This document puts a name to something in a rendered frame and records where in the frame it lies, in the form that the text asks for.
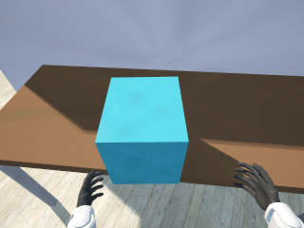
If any carton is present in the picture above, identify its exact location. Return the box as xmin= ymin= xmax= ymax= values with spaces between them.
xmin=95 ymin=76 xmax=189 ymax=184

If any robot right hand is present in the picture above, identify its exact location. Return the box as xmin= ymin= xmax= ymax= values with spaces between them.
xmin=234 ymin=162 xmax=280 ymax=211

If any robot left hand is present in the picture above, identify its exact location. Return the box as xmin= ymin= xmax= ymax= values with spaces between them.
xmin=76 ymin=170 xmax=104 ymax=208

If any table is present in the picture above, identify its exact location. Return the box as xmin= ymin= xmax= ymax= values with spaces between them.
xmin=0 ymin=65 xmax=304 ymax=223

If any left robot forearm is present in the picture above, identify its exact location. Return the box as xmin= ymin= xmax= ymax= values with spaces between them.
xmin=67 ymin=205 xmax=97 ymax=228

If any right robot forearm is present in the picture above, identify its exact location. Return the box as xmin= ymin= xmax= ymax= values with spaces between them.
xmin=264 ymin=202 xmax=304 ymax=228

